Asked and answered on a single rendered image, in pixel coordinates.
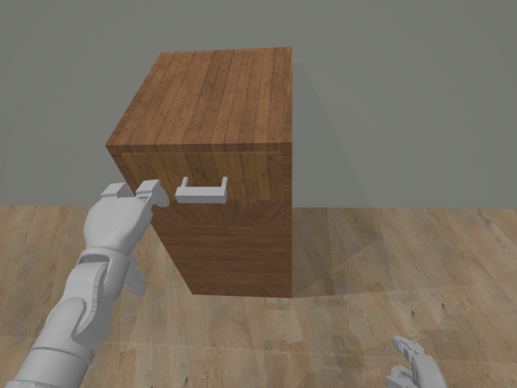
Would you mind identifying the drawer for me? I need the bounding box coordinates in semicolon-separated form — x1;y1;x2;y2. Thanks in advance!
121;151;283;200

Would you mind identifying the robot left forearm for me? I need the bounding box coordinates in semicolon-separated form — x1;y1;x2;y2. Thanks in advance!
4;247;129;388

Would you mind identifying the cabinet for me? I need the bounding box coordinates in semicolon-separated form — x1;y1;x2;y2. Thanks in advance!
105;47;292;298

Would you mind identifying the left robot hand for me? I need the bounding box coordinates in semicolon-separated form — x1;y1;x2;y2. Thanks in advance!
83;179;170;295

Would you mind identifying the handle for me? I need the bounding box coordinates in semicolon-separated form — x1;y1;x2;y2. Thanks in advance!
175;177;228;204

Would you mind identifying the right robot hand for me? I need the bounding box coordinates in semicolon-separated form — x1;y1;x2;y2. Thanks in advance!
386;335;448;388

